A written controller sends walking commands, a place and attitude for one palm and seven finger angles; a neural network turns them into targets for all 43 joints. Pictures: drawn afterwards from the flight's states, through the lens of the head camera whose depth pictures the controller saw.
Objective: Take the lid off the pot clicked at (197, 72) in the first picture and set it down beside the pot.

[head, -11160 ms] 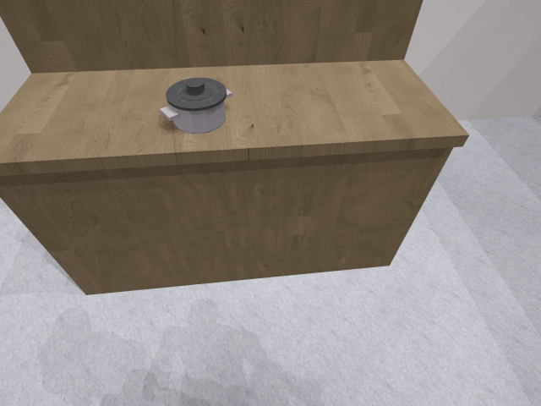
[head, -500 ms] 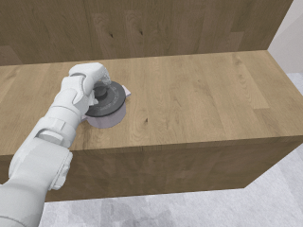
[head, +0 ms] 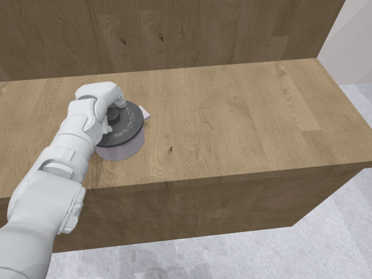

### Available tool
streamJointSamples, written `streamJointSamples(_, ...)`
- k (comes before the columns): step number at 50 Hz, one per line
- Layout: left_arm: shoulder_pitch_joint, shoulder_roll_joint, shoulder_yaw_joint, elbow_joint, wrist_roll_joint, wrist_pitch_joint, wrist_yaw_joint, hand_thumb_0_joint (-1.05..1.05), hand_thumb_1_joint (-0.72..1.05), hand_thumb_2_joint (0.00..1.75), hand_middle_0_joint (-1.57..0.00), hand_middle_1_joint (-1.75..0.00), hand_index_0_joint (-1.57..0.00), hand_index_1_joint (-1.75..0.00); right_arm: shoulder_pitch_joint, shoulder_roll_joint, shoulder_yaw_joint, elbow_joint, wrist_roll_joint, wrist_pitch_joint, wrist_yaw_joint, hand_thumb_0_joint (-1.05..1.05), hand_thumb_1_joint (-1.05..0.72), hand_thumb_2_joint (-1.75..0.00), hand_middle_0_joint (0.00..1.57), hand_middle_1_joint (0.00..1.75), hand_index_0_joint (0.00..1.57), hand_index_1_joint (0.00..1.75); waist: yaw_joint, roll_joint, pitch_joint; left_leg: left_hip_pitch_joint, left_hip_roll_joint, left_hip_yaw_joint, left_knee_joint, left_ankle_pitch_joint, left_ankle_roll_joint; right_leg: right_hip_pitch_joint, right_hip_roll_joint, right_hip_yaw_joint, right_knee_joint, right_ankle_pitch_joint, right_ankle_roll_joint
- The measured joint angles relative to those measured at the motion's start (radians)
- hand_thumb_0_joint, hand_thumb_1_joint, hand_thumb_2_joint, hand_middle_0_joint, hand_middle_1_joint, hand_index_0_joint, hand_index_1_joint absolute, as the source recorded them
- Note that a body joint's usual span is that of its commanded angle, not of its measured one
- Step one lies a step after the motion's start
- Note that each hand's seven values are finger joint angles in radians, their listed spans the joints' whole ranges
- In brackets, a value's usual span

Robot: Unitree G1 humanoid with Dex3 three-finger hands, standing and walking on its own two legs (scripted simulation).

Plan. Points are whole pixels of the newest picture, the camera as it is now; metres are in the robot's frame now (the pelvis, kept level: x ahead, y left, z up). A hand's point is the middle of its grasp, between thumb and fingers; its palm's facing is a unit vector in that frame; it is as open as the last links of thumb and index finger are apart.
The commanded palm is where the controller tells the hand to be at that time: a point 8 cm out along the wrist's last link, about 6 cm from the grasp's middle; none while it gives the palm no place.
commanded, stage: close the fingers and squeeze the knob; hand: left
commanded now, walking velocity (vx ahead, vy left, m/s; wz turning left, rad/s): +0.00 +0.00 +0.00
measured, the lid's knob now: (110, 116) +0.50 +0.16 +0.06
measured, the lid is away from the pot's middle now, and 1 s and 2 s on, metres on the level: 0.00 0.00 0.00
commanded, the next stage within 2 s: lift the lid straight up in 1.80 s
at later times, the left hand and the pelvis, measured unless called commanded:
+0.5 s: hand (104, 119) +0.46 +0.16 +0.08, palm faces -0.34 -0.04 -0.94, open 9.6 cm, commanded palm +0.46 +0.16 +0.14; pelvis +0.00 +0.01 +0.00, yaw +1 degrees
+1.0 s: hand (106, 118) +0.47 +0.16 +0.08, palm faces -0.36 -0.04 -0.93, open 7.5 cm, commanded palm +0.47 +0.16 +0.14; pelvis +0.00 +0.00 +0.00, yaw +0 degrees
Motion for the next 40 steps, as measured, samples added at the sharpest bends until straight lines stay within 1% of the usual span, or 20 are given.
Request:
streamJointSamples(4,0.014,0.000,-0.003,-0.014,0.006,-0.009,-0.004,0.00,-0.33,1.42,-0.82,-0.09,-0.82,-0.09,-0.001,0.000,-0.006,-0.006,-0.002,0.005,0.003,0.01,-0.91,-0.90,0.20,0.30,0.20,0.30,0.005,0.002,-0.011,0.003,-0.001,-0.001,-0.001,-0.002,0.001,0.005,-0.001,-0.001,-0.003,-0.002,0.001)
streamJointSamples(6,0.014,-0.004,-0.014,0.003,0.005,-0.002,-0.006,0.00,-0.32,1.41,-0.81,-0.10,-0.81,-0.10,-0.007,0.000,-0.003,-0.006,0.000,0.012,0.007,0.01,-0.91,-0.90,0.20,0.30,0.20,0.30,0.008,0.002,-0.012,0.003,-0.001,-0.001,0.004,-0.006,0.001,0.005,-0.002,-0.001,0.000,-0.004,0.002)
streamJointSamples(9,0.008,-0.008,-0.026,-0.013,-0.007,0.002,-0.010,0.00,-0.27,1.31,-0.75,-0.22,-0.75,-0.22,-0.018,0.002,-0.001,-0.006,0.003,0.014,0.007,0.01,-0.91,-0.90,0.20,0.30,0.20,0.30,0.012,-0.001,-0.005,0.001,-0.003,-0.004,0.010,-0.008,0.003,0.005,-0.003,-0.004,0.004,-0.007,0.003)
streamJointSamples(14,0.023,-0.008,-0.009,-0.041,0.000,-0.017,-0.006,0.00,-0.18,1.16,-0.64,-0.46,-0.64,-0.46,-0.023,0.008,-0.003,-0.015,-0.002,0.014,0.007,0.01,-0.91,-0.90,0.20,0.30,0.20,0.30,0.015,0.001,-0.011,0.003,-0.007,-0.002,0.005,-0.006,0.005,0.006,-0.007,-0.002,0.002,-0.005,0.006)
streamJointSamples(18,0.031,-0.018,-0.035,-0.026,-0.001,0.001,-0.005,0.00,-0.12,1.09,-0.59,-0.61,-0.59,-0.61,-0.026,0.012,-0.001,-0.015,0.001,0.023,0.016,0.01,-0.91,-0.90,0.20,0.30,0.20,0.30,0.021,0.003,-0.014,0.004,-0.008,-0.001,0.010,-0.009,0.006,0.008,-0.008,-0.001,0.006,-0.007,0.008)
streamJointSamples(21,0.037,-0.025,-0.045,-0.047,-0.009,-0.002,-0.003,0.00,-0.08,1.06,-0.56,-0.69,-0.56,-0.69,-0.027,0.015,-0.001,-0.015,0.001,0.019,0.015,0.01,-0.91,-0.90,0.20,0.30,0.20,0.30,0.023,0.004,-0.006,0.006,-0.011,-0.004,0.011,-0.007,0.008,0.011,-0.012,-0.004,0.008,-0.008,0.009)
streamJointSamples(24,0.033,-0.029,-0.035,-0.056,-0.010,-0.016,0.005,0.00,-0.05,1.04,-0.56,-0.76,-0.55,-0.76,-0.026,0.019,0.002,-0.011,0.000,0.012,0.010,0.01,-0.91,-0.90,0.20,0.30,0.20,0.30,0.023,0.003,-0.004,0.008,-0.014,-0.006,0.009,-0.004,0.009,0.012,-0.014,-0.005,0.008,-0.007,0.009)
streamJointSamples(28,0.005,-0.039,-0.047,-0.010,0.000,0.007,0.022,0.00,0.00,1.02,-0.56,-0.83,-0.56,-0.83,-0.026,0.020,0.006,-0.002,0.001,0.014,0.015,0.01,-0.91,-0.90,0.20,0.30,0.20,0.30,0.021,0.001,-0.008,0.001,-0.014,-0.005,0.012,-0.003,0.008,0.003,-0.014,-0.004,0.014,-0.007,0.009)
streamJointSamples(32,0.004,-0.044,-0.040,-0.005,-0.006,0.021,0.020,0.00,0.04,1.00,-0.57,-0.88,-0.57,-0.89,-0.021,0.018,0.006,-0.002,-0.001,0.012,0.016,0.01,-0.91,-0.90,0.20,0.30,0.20,0.30,0.016,0.004,-0.003,-0.002,-0.014,-0.003,0.011,-0.001,0.008,-0.002,-0.014,-0.002,0.016,-0.005,0.008)
streamJointSamples(36,0.011,-0.032,-0.020,-0.003,-0.002,0.010,0.017,0.00,0.09,0.98,-0.58,-0.92,-0.59,-0.93,-0.012,0.014,0.008,0.000,-0.001,0.008,0.004,0.01,-0.91,-0.90,0.20,0.30,0.20,0.30,0.007,0.006,-0.002,0.004,-0.011,0.000,0.005,0.001,0.007,0.003,-0.011,0.001,0.010,-0.002,0.007)
streamJointSamples(40,-0.003,-0.028,-0.029,0.009,0.001,0.013,0.018,0.00,0.14,0.96,-0.61,-0.96,-0.61,-0.97,0.001,0.012,0.003,0.004,0.000,-0.001,0.002,0.01,-0.91,-0.90,0.20,0.30,0.20,0.30,0.005,0.002,-0.003,0.003,-0.008,-0.001,0.004,0.002,0.004,0.002,-0.008,0.000,0.009,-0.002,0.005)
